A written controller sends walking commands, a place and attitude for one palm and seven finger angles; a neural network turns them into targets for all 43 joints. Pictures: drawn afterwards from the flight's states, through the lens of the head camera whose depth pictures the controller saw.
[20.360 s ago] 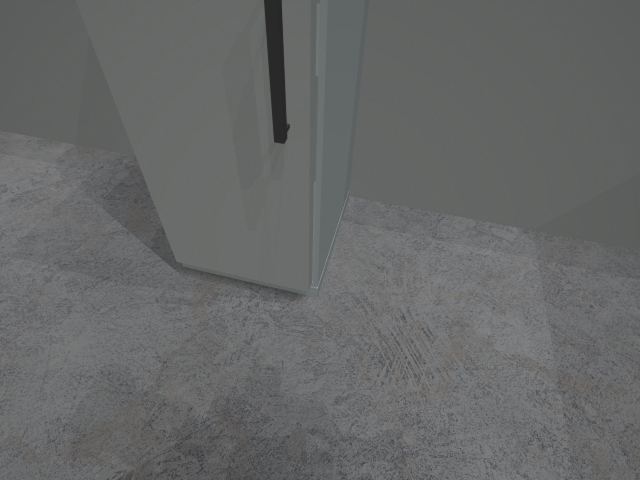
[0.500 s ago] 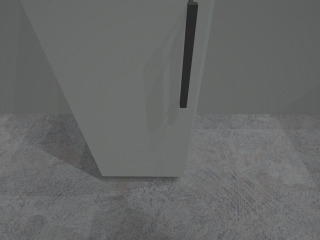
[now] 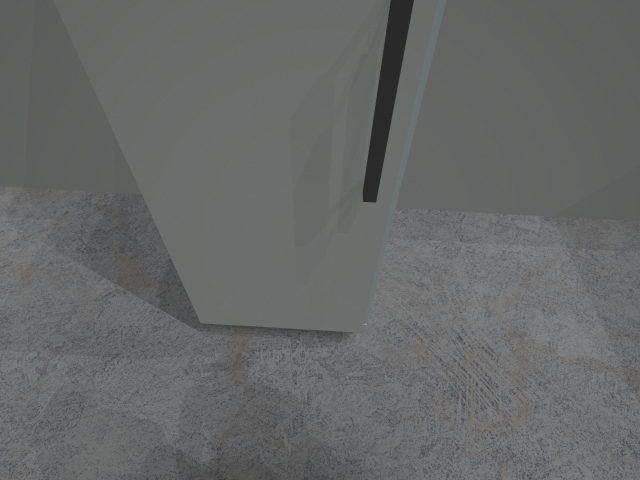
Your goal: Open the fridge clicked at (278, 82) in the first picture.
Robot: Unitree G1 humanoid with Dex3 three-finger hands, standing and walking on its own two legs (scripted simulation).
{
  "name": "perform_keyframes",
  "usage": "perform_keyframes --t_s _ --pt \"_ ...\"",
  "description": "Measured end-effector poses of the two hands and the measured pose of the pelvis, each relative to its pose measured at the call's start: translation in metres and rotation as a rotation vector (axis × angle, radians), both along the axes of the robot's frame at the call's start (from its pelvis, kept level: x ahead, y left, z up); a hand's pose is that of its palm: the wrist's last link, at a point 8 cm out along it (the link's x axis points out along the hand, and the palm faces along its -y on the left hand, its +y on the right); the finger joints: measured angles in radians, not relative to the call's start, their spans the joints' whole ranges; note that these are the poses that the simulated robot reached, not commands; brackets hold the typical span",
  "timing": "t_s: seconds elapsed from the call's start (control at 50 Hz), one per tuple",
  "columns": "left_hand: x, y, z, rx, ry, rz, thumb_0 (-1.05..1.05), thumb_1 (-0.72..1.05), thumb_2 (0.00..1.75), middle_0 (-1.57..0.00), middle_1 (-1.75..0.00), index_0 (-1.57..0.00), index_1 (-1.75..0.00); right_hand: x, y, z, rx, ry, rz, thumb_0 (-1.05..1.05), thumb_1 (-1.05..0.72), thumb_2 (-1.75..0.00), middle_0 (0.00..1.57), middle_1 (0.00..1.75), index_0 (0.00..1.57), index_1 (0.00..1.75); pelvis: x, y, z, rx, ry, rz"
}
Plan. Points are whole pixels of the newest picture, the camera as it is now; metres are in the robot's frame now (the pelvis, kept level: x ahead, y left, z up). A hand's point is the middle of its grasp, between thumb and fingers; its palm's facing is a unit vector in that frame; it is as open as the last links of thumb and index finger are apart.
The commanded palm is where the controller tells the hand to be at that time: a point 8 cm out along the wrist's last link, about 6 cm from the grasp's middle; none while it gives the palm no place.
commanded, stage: look again from close up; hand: right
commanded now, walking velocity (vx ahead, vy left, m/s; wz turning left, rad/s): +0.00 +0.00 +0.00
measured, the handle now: (382, 107) +0.61 -0.05 +0.15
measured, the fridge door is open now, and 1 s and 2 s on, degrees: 0 0 0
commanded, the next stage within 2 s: shuffle to correct the standing spot in 0.78 s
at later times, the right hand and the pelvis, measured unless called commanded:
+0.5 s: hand out of the picture +0.01 -0.15 -0.17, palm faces +0.02 +0.98 -0.20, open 7.3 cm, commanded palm none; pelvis +0.01 +0.02 +0.00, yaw +0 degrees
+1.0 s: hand out of the picture +0.01 -0.15 -0.18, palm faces +0.02 +0.98 -0.19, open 7.3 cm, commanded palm none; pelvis +0.01 +0.02 +0.00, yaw +1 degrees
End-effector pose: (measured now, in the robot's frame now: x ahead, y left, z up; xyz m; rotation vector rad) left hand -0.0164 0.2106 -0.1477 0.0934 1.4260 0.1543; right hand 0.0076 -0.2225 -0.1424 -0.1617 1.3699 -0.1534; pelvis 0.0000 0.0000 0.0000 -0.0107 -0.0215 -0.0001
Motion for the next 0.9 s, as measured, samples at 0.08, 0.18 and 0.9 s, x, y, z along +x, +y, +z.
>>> perform_keyframes --t_s 0.08,0.18,0.9 --pt "0.007 0.008 0.0 0.011 -0.008 -0.001 0.01 0.91 0.89 -0.2 -0.3 -0.21 -0.3 -0.006 0.008 -0.001 0.008 0.026 -0.008 0.0 -0.92 -0.9 0.2 0.3 0.2 0.3 0.003 0.004 0.0 0.001 0.0 0.003" --pt "0.018 0.017 0.0 0.02 -0.026 -0.003 0.0 0.91 0.9 -0.2 -0.3 -0.2 -0.3 -0.009 0.018 -0.002 0.018 0.039 -0.013 0.0 -0.92 -0.9 0.2 0.3 0.2 0.3 0.007 0.01 0.0 0.002 -0.002 0.005" --pt "0.001 0.022 0.001 0.008 0.021 0.006 0.0 0.91 0.9 -0.2 -0.3 -0.2 -0.3 0.004 0.022 0.001 0.005 0.006 -0.004 0.0 -0.92 -0.9 0.2 0.3 0.2 0.3 0.01 0.02 0.001 0.006 -0.002 0.006"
